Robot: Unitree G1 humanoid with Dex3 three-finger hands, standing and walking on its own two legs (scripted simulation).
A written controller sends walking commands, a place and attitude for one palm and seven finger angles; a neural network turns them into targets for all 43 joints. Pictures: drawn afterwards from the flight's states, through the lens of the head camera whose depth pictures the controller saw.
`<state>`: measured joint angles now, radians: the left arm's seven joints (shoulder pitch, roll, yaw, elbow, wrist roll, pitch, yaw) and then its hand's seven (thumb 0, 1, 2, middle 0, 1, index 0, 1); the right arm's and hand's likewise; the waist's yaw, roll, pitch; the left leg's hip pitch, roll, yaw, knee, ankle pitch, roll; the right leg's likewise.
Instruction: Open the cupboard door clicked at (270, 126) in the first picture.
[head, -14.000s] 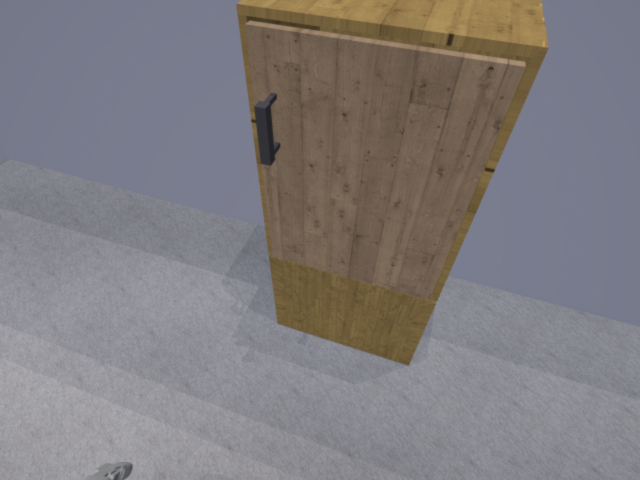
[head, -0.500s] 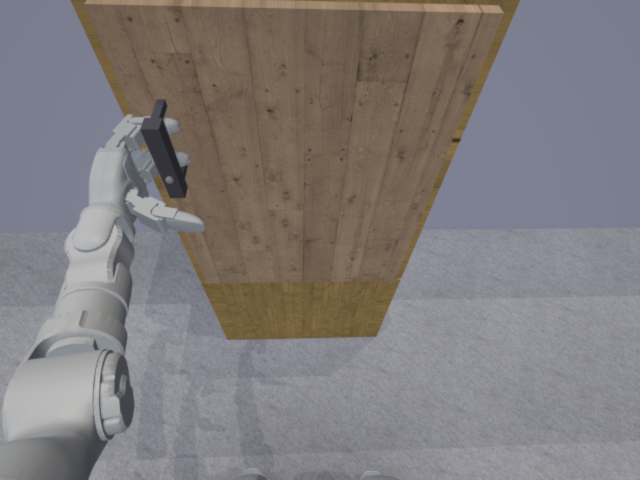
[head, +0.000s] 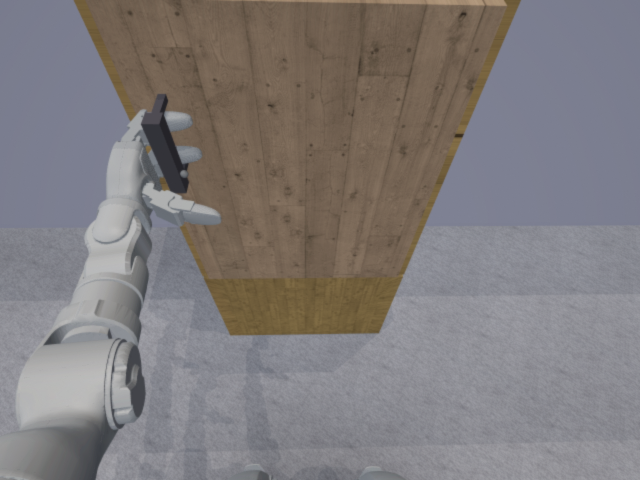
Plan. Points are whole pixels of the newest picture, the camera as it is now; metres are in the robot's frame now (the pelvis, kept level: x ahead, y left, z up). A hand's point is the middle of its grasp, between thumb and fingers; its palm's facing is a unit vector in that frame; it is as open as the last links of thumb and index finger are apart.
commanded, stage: slide the fingers in behind the handle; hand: left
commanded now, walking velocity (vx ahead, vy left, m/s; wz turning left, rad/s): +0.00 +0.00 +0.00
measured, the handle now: (170, 145) +0.52 +0.18 +0.10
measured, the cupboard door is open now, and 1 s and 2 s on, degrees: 0 1 31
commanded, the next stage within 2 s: close the thumb around the handle in 0.14 s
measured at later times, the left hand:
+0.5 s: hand (182, 174) +0.47 +0.16 +0.10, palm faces -0.02 -1.00 -0.01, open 12.1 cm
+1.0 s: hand (180, 177) +0.46 +0.16 +0.11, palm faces +0.00 -1.00 -0.01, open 5.7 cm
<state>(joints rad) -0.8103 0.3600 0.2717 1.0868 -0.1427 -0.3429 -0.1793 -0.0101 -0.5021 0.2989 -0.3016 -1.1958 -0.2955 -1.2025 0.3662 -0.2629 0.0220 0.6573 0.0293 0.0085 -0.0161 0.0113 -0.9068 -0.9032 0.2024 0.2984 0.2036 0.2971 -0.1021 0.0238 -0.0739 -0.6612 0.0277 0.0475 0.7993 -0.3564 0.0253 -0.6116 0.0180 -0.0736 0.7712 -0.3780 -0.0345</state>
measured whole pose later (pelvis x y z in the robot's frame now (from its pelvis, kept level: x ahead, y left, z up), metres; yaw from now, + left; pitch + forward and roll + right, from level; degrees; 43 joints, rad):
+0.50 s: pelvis +0.00 +0.01 +0.00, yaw +0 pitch +12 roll -1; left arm -0.77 0.34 0.27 1.04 -0.14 -0.34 -0.18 -0.01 -0.20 0.43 -0.32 -1.23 -0.32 -1.23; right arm 0.37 -0.26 0.02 0.64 0.03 0.02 -0.01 0.01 -0.91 -0.90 0.20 0.30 0.20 0.30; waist -0.10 0.03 -0.08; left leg -0.64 0.03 0.06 0.79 -0.36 0.03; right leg -0.59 0.02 -0.06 0.76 -0.38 -0.03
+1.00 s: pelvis +0.00 +0.00 +0.00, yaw +0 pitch +12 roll -1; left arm -0.79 0.34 0.25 1.07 -0.15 -0.35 -0.17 0.01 0.73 0.82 -0.38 -1.34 -0.36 -1.35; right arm 0.36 -0.26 0.02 0.66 0.03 0.00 -0.02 0.01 -0.91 -0.90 0.20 0.30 0.20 0.30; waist -0.09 0.03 -0.08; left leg -0.65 0.02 0.04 0.80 -0.36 0.03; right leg -0.60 0.01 -0.07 0.77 -0.38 -0.03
